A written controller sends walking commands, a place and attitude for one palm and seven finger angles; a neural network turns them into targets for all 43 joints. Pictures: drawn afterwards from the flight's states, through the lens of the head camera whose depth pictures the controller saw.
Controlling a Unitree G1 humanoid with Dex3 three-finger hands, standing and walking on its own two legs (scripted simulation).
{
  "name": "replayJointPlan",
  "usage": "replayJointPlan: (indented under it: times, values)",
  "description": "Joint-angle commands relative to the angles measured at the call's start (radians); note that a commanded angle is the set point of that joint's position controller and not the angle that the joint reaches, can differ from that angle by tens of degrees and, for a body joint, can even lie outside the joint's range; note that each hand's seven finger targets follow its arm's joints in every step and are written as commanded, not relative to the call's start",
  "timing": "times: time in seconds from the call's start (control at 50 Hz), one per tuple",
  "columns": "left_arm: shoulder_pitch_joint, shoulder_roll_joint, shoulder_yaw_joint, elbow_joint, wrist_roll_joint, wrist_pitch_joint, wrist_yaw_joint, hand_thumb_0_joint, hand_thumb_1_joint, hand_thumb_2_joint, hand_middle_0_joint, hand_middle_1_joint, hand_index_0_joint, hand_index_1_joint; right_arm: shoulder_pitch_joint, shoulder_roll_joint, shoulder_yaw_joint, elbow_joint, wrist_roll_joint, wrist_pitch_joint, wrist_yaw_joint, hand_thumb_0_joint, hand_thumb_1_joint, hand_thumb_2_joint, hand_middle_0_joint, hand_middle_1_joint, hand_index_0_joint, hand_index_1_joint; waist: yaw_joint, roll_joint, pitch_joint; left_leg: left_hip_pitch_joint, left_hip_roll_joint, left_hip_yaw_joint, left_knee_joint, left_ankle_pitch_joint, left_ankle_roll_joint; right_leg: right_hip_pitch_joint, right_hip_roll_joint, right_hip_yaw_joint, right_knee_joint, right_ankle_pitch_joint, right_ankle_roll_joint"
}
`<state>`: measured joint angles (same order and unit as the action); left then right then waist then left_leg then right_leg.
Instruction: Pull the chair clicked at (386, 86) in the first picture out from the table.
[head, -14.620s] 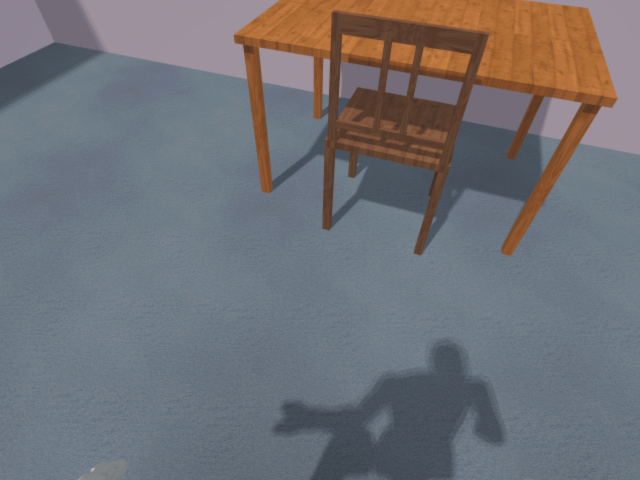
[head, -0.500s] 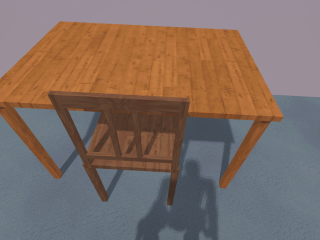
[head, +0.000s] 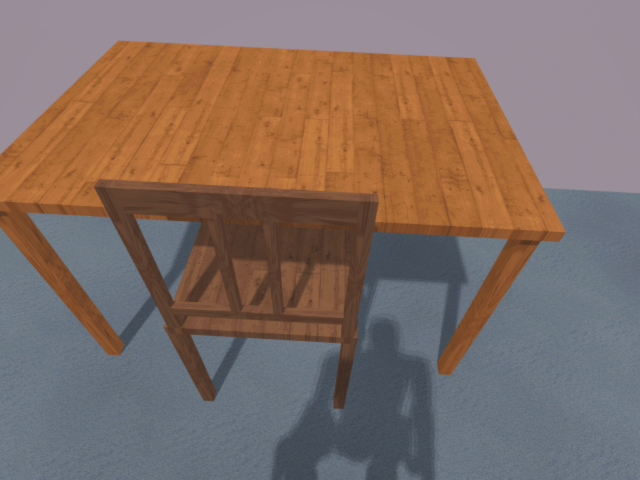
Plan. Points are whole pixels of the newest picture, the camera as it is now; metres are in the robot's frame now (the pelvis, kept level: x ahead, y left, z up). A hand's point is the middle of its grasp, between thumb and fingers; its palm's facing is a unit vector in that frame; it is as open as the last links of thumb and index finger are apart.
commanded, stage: look again from close up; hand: left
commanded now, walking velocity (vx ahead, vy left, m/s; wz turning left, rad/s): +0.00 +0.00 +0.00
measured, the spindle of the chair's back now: (226, 267) +0.48 +0.21 -0.09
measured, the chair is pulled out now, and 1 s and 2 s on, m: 0.00 0.00 0.00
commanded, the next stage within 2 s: shuffle to correct the standing spot in 0.24 s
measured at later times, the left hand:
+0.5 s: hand out of the picture -0.02 +0.16 -0.18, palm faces +0.04 -0.99 -0.16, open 7.4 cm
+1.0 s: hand out of the picture +0.08 +0.21 -0.18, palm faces +0.03 -0.97 -0.24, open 7.4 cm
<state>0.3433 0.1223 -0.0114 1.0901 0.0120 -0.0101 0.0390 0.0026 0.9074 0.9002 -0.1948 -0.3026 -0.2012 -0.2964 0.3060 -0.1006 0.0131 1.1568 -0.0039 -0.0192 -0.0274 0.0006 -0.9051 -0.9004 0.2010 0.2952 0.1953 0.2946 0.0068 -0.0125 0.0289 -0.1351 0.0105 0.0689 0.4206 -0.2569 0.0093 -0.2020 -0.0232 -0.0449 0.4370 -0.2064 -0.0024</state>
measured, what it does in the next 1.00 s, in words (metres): shifts its weight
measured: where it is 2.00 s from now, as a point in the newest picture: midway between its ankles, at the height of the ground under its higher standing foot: outside the picture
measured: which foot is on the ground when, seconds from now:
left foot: down 0.00-1.00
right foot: down 0.00-1.00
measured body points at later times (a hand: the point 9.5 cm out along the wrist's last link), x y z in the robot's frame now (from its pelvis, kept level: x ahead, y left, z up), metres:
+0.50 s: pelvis +0.01 +0.00 +0.00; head +0.01 +0.00 +0.45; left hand -0.02 +0.21 -0.16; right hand -0.02 -0.20 -0.17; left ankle -0.02 +0.11 -0.74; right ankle +0.02 -0.12 -0.74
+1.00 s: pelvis +0.06 +0.03 -0.01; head +0.07 +0.01 +0.44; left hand +0.08 +0.26 -0.16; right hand +0.06 -0.19 -0.18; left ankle -0.02 +0.11 -0.74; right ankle +0.02 -0.12 -0.74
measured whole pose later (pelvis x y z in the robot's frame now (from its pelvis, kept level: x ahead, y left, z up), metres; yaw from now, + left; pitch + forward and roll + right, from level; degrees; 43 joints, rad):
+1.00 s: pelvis +0.06 +0.03 -0.01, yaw +0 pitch -1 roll +0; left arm 0.25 0.14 0.00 1.08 0.01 -0.01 0.05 0.00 0.91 0.90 -0.19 -0.30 -0.20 -0.30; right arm 0.29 -0.17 0.02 1.08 -0.02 -0.02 -0.04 0.02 -0.93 -0.90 0.20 0.30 0.20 0.29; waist -0.01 0.05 0.03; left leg -0.11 -0.03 0.08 0.52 -0.40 0.05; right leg -0.19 -0.07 -0.03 0.57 -0.36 0.04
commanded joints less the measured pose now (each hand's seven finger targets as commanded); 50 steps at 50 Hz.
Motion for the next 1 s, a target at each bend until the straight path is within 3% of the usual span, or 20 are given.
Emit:
replayJointPlan:
  times: [0.0, 0.32, 0.42, 0.46, 0.5, 0.56, 0.58, 0.6, 0.62, 0.64, 0.66, 0.68, 0.7, 0.72, 0.74, 0.82, 0.88, 0.94, 0.98]
  values:
    - [0.081, 0.088, 0.013, -0.024, 0.002, -0.015, 0.007, 0.000, 0.900, 0.900, -0.200, -0.300, -0.200, -0.300, 0.075, -0.084, -0.017, -0.018, 0.004, -0.012, -0.003, 0.000, -0.900, -0.900, 0.200, 0.300, 0.200, 0.300, 0.000, 0.010, 0.076, -0.059, 0.083, -0.093, -0.095, 0.083, 0.018, -0.037, -0.078, 0.095, -0.088, 0.039, -0.026]
    - [0.087, 0.085, 0.014, -0.025, 0.001, -0.015, 0.007, 0.000, 0.900, 0.900, -0.200, -0.300, -0.200, -0.300, 0.079, -0.082, -0.017, -0.017, 0.004, -0.014, -0.004, 0.000, -0.900, -0.900, 0.200, 0.300, 0.200, 0.300, -0.001, 0.013, 0.065, -0.049, 0.085, -0.093, -0.097, 0.088, 0.021, -0.036, -0.078, 0.097, -0.090, 0.045, -0.027]
    - [0.089, 0.103, 0.026, -0.028, 0.010, -0.010, 0.000, 0.000, 0.900, 0.900, -0.200, -0.300, -0.200, -0.300, 0.109, -0.085, -0.022, -0.012, -0.006, 0.001, 0.003, 0.000, -0.900, -0.900, 0.200, 0.300, 0.200, 0.300, 0.000, -0.015, 0.111, -0.102, 0.055, -0.074, -0.086, -0.159, 0.026, -0.083, -0.076, 0.115, -0.113, -0.260, -0.042]
    - [0.091, 0.111, 0.033, -0.034, 0.012, -0.005, -0.003, 0.000, 0.900, 0.900, -0.200, -0.300, -0.200, -0.300, 0.110, -0.080, -0.025, -0.020, -0.009, 0.006, 0.005, 0.000, -0.900, -0.900, 0.200, 0.300, 0.200, 0.300, 0.004, -0.029, 0.147, -0.131, 0.045, -0.069, -0.077, -0.219, 0.031, -0.117, -0.073, 0.127, -0.126, -0.350, -0.049]
    - [0.104, 0.113, 0.039, -0.040, 0.012, -0.007, -0.004, 0.000, 0.900, 0.900, -0.200, -0.300, -0.200, -0.300, 0.115, -0.075, -0.025, -0.029, -0.011, 0.004, 0.006, 0.000, -0.900, -0.900, 0.200, 0.300, 0.200, 0.300, 0.006, -0.039, 0.147, -0.149, 0.029, -0.056, -0.036, -0.191, 0.031, -0.119, -0.088, 0.155, -0.128, -0.366, -0.064]
    - [0.110, 0.116, 0.042, -0.039, 0.007, -0.012, -0.005, 0.000, 0.900, 0.900, -0.200, -0.300, -0.200, -0.300, 0.122, -0.057, -0.021, -0.034, -0.008, -0.006, 0.005, 0.000, -0.900, -0.900, 0.200, 0.300, 0.200, 0.300, 0.004, -0.055, 0.128, -0.134, 0.021, -0.042, -0.010, -0.104, 0.031, -0.094, -0.102, 0.162, -0.127, -0.300, -0.081]
    - [0.163, 0.144, 0.033, 0.038, 0.016, -0.043, 0.029, 0.000, 0.900, 0.900, -0.200, -0.300, -0.200, -0.300, -0.043, -0.137, -0.016, -0.094, -0.021, -0.005, 0.016, 0.000, -0.900, -0.900, 0.200, 0.300, 0.200, 0.300, 0.049, 0.026, 0.190, -0.200, 0.035, -0.056, 0.154, -0.070, -0.005, -0.116, -0.129, 0.197, -0.075, 0.020, -0.056]
    - [0.114, 0.185, 0.040, -0.020, 0.013, -0.049, 0.023, 0.000, 0.900, 0.900, -0.200, -0.300, -0.200, -0.300, 0.027, -0.067, -0.018, -0.141, -0.020, -0.006, 0.018, 0.000, -0.900, -0.900, 0.200, 0.300, 0.200, 0.300, -0.015, 0.030, 0.084, -0.183, 0.017, -0.042, 0.170, -0.143, 0.003, -0.096, -0.188, 0.234, -0.083, -0.044, -0.096]
    - [0.053, 0.171, 0.036, -0.028, 0.010, -0.049, 0.017, 0.000, 0.900, 0.900, -0.200, -0.300, -0.200, -0.300, 0.084, -0.063, -0.010, -0.128, -0.014, -0.010, 0.017, 0.000, -0.900, -0.900, 0.200, 0.300, 0.200, 0.300, -0.041, 0.032, 0.032, -0.119, 0.033, -0.056, 0.108, -0.109, 0.008, -0.117, -0.168, 0.185, -0.055, -0.146, -0.109]
    - [0.033, 0.140, 0.032, -0.035, 0.008, -0.044, 0.014, 0.000, 0.900, 0.900, -0.200, -0.300, -0.200, -0.300, 0.125, -0.076, -0.010, -0.119, -0.014, -0.019, 0.016, 0.000, -0.900, -0.900, 0.200, 0.300, 0.200, 0.300, -0.043, 0.101, 0.014, -0.094, 0.059, -0.089, 0.054, -0.001, 0.017, -0.106, -0.108, 0.125, 0.026, -0.119, -0.091]
    - [0.026, 0.125, 0.027, -0.037, 0.008, -0.038, 0.007, 0.000, 0.900, 0.900, -0.200, -0.300, -0.200, -0.300, 0.143, -0.102, -0.011, -0.110, -0.015, -0.029, 0.013, 0.000, -0.900, -0.900, 0.200, 0.300, 0.200, 0.300, -0.033, 0.194, -0.027, -0.081, 0.103, -0.128, 0.025, 0.127, 0.037, -0.076, -0.058, 0.053, 0.094, -0.070, -0.068]
    - [0.038, 0.099, 0.021, -0.027, 0.007, -0.035, 0.007, 0.000, 0.900, 0.900, -0.200, -0.300, -0.200, -0.300, 0.136, -0.126, -0.011, -0.112, -0.012, -0.033, 0.005, 0.000, -0.900, -0.900, 0.200, 0.300, 0.200, 0.300, -0.022, 0.216, -0.029, -0.096, 0.140, -0.166, 0.010, 0.291, 0.055, -0.035, -0.031, 0.014, 0.130, -0.044, -0.053]
    - [0.051, 0.080, 0.015, -0.013, 0.006, -0.035, 0.009, 0.000, 0.900, 0.900, -0.200, -0.300, -0.200, -0.300, 0.128, -0.137, -0.011, -0.113, -0.010, -0.035, -0.004, 0.000, -0.900, -0.900, 0.200, 0.300, 0.200, 0.300, -0.010, 0.177, -0.031, -0.086, 0.149, -0.165, 0.026, 0.450, 0.062, -0.005, -0.027, 0.002, 0.139, -0.002, -0.050]
    - [0.061, 0.075, 0.013, -0.002, 0.003, -0.034, 0.011, 0.000, 0.900, 0.900, -0.200, -0.300, -0.200, -0.300, 0.122, -0.143, -0.011, -0.115, -0.008, -0.034, -0.009, 0.000, -0.900, -0.900, 0.200, 0.300, 0.200, 0.300, -0.005, 0.119, -0.028, -0.069, 0.140, -0.148, 0.054, 0.528, 0.059, 0.012, -0.037, 0.009, 0.131, 0.055, -0.052]
    - [0.066, 0.077, 0.014, 0.004, 0.000, -0.034, 0.013, 0.000, 0.900, 0.900, -0.200, -0.300, -0.200, -0.300, 0.123, -0.147, -0.011, -0.116, -0.007, -0.034, -0.013, 0.000, -0.900, -0.900, 0.200, 0.300, 0.200, 0.300, -0.007, 0.069, -0.038, -0.045, 0.125, -0.127, 0.077, 0.554, 0.048, 0.023, -0.049, 0.024, 0.128, 0.131, -0.056]
    - [0.032, 0.104, 0.022, -0.008, -0.003, -0.027, 0.016, 0.000, 0.900, 0.900, -0.200, -0.300, -0.200, -0.300, 0.109, -0.151, -0.012, -0.114, -0.008, -0.026, -0.015, 0.000, -0.900, -0.900, 0.200, 0.300, 0.200, 0.300, -0.014, 0.011, 0.011, -0.039, 0.095, -0.102, 0.062, 0.513, 0.023, 0.029, -0.078, 0.046, 0.124, 0.283, -0.052]
    - [0.010, 0.113, 0.026, -0.023, -0.003, -0.017, 0.017, 0.000, 0.900, 0.900, -0.200, -0.300, -0.200, -0.300, 0.081, -0.154, -0.015, -0.105, -0.010, -0.021, -0.014, 0.000, -0.900, -0.900, 0.200, 0.300, 0.200, 0.300, -0.008, 0.007, 0.037, -0.033, 0.092, -0.105, 0.029, 0.483, 0.026, 0.020, -0.079, 0.044, 0.113, 0.261, -0.042]
    - [-0.005, 0.124, 0.030, -0.038, -0.003, -0.014, 0.018, 0.000, 0.900, 0.900, -0.200, -0.300, -0.200, -0.300, 0.068, -0.160, -0.017, -0.102, -0.010, -0.020, -0.013, 0.000, -0.900, -0.900, 0.200, 0.300, 0.200, 0.300, -0.009, -0.010, 0.011, -0.002, 0.088, -0.100, 0.015, 0.481, 0.025, 0.037, -0.086, 0.048, 0.107, 0.301, -0.038]
    - [-0.020, 0.134, 0.034, -0.050, -0.004, -0.010, 0.017, 0.000, 0.900, 0.900, -0.200, -0.300, -0.200, -0.300, 0.056, -0.171, -0.019, -0.102, -0.012, -0.019, -0.013, 0.000, -0.900, -0.900, 0.200, 0.300, 0.200, 0.300, -0.005, 0.018, 0.007, 0.007, 0.089, -0.100, 0.001, 0.499, 0.025, 0.040, -0.084, 0.044, 0.111, 0.291, -0.035]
